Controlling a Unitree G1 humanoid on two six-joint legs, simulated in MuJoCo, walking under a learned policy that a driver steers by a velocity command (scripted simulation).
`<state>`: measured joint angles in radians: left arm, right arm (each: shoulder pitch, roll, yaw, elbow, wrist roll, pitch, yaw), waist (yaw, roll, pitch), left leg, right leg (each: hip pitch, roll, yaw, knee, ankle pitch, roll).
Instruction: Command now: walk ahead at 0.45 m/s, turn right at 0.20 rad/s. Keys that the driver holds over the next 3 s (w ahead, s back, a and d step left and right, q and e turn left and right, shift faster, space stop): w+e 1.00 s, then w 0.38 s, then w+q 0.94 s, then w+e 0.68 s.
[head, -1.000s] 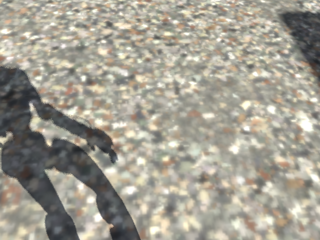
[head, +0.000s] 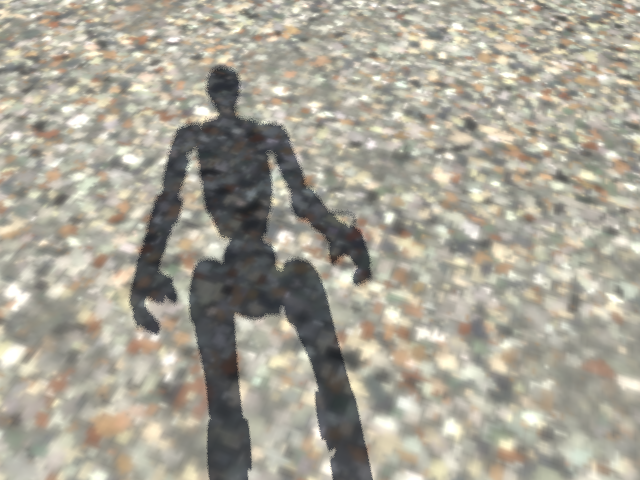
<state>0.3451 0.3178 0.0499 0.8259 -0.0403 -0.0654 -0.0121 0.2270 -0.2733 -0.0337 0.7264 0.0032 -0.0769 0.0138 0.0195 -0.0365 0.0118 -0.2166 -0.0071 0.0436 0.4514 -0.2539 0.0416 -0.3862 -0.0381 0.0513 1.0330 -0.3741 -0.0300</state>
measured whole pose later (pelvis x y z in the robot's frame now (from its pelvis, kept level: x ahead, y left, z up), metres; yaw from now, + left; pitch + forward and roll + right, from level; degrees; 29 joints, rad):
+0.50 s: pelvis +0.26 -0.05 -0.02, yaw -16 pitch +1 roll +0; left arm 0.18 0.31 0.06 0.65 -0.02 -0.05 -0.04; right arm 0.28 -0.29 -0.03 0.75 0.01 -0.10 0.00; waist -0.01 0.00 0.07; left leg -0.32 0.02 -0.04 1.24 -0.42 0.01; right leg -0.40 0.12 -0.02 0.54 -0.16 -0.12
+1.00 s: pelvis +0.55 -0.07 -0.01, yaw -34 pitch +1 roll +1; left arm 0.31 0.32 0.06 0.69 -0.03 -0.02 0.00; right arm 0.22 -0.27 -0.04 0.67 -0.01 -0.10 0.01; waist 0.01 -0.04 0.02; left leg -0.30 -0.02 0.03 0.47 -0.19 0.02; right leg -0.45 0.01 0.08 1.20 -0.37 -0.01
